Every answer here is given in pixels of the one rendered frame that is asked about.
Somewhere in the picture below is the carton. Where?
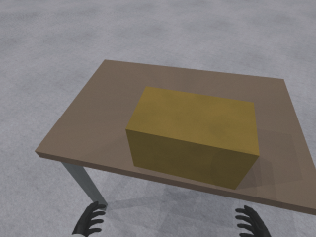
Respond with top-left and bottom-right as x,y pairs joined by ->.
125,86 -> 260,190

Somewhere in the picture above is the right robot hand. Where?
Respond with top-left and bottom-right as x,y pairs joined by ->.
235,205 -> 272,237

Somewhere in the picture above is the left robot hand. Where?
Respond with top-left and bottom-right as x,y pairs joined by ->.
71,201 -> 106,237

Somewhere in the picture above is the table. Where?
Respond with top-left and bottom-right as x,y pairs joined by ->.
35,59 -> 316,216

